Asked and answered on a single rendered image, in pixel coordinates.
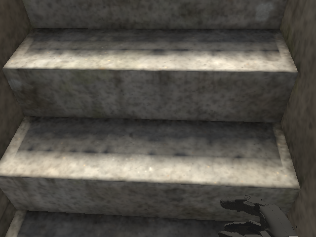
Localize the right robot hand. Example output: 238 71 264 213
218 194 297 237

